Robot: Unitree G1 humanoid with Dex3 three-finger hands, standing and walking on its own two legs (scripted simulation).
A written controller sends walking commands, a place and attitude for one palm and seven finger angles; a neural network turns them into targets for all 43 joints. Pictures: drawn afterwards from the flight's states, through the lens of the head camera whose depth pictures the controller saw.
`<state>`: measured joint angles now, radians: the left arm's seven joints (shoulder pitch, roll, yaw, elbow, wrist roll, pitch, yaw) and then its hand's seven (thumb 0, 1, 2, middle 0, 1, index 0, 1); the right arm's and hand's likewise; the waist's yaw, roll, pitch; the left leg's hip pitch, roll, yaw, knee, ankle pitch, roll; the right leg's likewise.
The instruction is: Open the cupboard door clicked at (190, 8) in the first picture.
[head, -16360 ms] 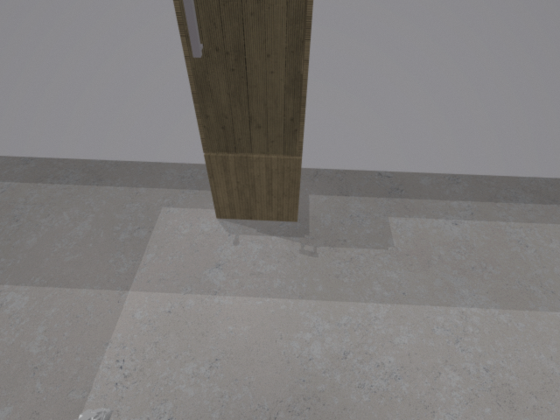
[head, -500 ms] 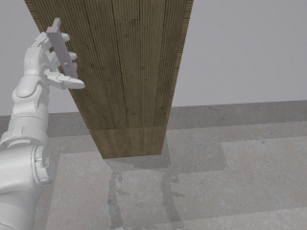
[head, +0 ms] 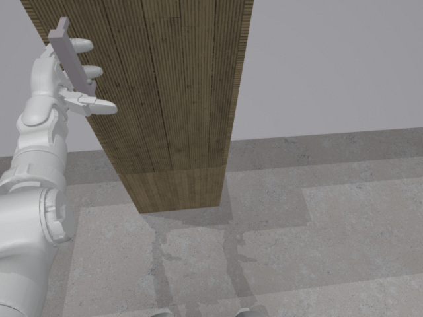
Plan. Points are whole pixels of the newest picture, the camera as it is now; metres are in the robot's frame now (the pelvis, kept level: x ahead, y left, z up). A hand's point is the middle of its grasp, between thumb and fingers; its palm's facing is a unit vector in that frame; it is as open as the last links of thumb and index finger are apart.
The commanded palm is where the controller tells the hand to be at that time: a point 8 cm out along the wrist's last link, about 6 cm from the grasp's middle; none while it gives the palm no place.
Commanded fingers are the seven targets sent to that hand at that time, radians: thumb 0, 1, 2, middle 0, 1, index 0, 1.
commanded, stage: close the thumb around the handle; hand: left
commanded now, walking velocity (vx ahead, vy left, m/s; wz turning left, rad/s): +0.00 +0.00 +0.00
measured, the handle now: (78, 65) +0.55 +0.21 +0.15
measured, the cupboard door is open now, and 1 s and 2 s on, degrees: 0 2 47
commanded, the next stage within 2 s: pull the door open along its arc in 0.68 s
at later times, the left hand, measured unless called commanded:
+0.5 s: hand (88, 82) +0.51 +0.18 +0.15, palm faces +0.03 -1.00 +0.00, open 7.2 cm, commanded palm +0.49 +0.23 +0.14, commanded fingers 0.00 0.90 0.90 -0.40 -1.35 -0.40 -1.35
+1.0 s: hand (89, 86) +0.50 +0.18 +0.14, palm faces +0.02 -1.00 +0.01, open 5.5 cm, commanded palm +0.45 +0.23 +0.14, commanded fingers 0.00 0.90 0.90 -0.40 -1.35 -0.40 -1.35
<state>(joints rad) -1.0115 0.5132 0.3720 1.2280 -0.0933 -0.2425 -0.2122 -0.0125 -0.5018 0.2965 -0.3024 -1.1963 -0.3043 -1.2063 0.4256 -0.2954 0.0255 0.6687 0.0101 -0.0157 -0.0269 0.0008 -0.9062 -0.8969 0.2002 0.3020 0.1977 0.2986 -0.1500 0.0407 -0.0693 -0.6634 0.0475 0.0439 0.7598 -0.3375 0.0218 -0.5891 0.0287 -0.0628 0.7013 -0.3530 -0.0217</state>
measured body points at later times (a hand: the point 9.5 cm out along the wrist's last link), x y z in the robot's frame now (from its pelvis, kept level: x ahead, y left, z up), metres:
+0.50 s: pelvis +0.01 +0.00 +0.00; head +0.08 +0.00 +0.45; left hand +0.50 +0.24 +0.15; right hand +0.02 -0.27 -0.11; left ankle +0.01 +0.10 -0.71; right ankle -0.01 -0.11 -0.71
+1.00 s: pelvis +0.01 +0.00 +0.00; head +0.08 +0.00 +0.45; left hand +0.49 +0.24 +0.15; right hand +0.02 -0.26 -0.11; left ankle +0.01 +0.10 -0.71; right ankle -0.01 -0.11 -0.71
